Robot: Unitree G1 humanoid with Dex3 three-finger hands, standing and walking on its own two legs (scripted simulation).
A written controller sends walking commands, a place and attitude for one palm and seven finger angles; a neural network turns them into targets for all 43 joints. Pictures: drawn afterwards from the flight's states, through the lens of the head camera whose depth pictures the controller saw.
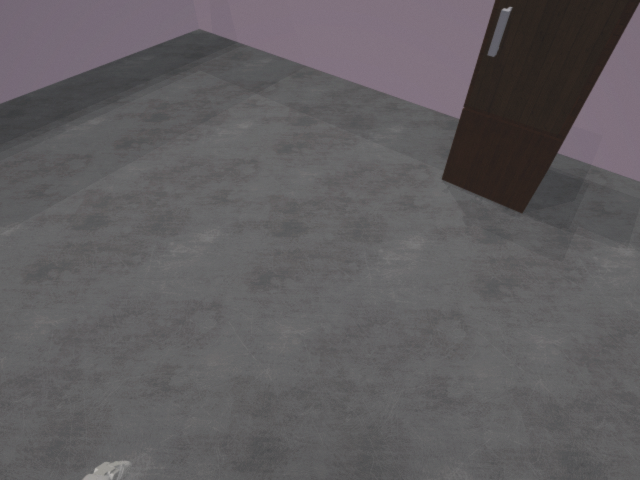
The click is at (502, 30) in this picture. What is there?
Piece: cupboard door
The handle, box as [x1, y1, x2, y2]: [487, 7, 512, 56]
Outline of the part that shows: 512,7 506,9 504,8 501,10 487,54 488,55 495,55 509,12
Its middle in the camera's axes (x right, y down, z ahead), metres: +0.64 -0.73 +1.37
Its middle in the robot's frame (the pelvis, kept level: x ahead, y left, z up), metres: +1.54 -0.57 -0.04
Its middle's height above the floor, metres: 0.73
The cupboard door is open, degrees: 0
